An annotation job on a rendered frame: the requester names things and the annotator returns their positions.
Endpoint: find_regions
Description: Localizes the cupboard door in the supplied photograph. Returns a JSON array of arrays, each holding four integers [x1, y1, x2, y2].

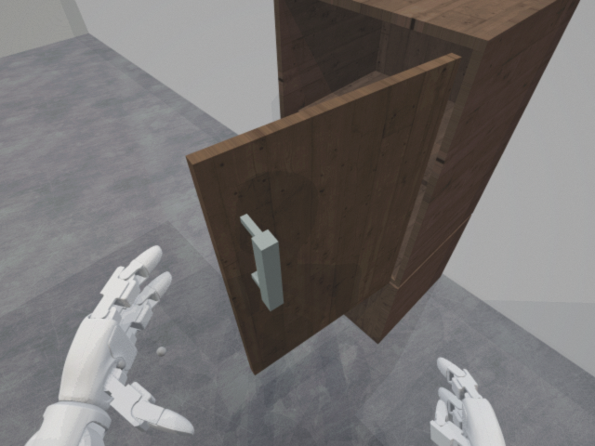
[[186, 53, 462, 375]]

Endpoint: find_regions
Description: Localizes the robot left forearm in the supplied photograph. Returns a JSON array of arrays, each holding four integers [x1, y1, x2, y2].
[[25, 401, 112, 446]]

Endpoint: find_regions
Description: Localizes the robot left hand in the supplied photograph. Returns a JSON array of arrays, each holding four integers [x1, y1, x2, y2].
[[59, 245, 194, 436]]

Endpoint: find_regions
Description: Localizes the robot right hand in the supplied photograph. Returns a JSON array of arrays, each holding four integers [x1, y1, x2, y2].
[[430, 357, 506, 446]]

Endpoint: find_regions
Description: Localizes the handle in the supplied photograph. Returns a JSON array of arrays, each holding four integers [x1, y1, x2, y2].
[[240, 214, 284, 311]]

